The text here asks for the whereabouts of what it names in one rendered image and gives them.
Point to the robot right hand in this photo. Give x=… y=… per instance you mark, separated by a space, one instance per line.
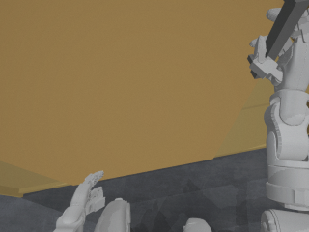
x=293 y=57

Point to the robot thigh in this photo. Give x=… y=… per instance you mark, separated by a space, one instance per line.
x=115 y=217
x=196 y=225

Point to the right robot upper arm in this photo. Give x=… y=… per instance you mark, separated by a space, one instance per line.
x=274 y=220

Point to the robot left hand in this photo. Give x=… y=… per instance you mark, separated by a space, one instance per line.
x=91 y=200

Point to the handle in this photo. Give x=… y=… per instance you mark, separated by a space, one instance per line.
x=285 y=23

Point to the right robot thigh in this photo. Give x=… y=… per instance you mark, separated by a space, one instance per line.
x=196 y=225

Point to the right robot forearm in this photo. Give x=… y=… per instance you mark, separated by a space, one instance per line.
x=287 y=146

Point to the left robot thigh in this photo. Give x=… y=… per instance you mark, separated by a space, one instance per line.
x=115 y=217

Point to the wardrobe door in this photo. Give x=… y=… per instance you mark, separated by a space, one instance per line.
x=122 y=86
x=18 y=178

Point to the left robot forearm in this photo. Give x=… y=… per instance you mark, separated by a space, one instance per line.
x=72 y=219

